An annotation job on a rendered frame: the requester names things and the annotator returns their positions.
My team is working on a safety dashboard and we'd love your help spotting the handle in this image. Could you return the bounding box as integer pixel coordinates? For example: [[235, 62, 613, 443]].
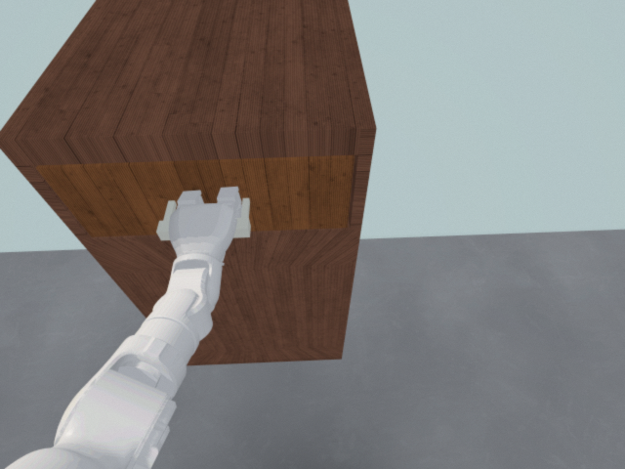
[[156, 198, 251, 240]]

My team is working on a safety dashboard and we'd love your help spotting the robot left forearm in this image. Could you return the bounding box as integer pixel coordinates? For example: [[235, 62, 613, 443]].
[[54, 253, 222, 446]]

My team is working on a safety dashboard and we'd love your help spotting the left robot hand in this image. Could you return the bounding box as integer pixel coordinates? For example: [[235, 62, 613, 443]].
[[169, 187, 242, 266]]

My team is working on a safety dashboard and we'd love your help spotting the left robot upper arm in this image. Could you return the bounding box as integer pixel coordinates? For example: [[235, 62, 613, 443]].
[[5, 369, 177, 469]]

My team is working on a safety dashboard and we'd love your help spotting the drawer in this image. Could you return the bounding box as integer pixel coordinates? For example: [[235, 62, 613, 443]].
[[36, 155, 354, 237]]

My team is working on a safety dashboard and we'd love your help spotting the cabinet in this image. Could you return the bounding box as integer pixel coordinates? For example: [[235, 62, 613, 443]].
[[0, 0, 377, 365]]

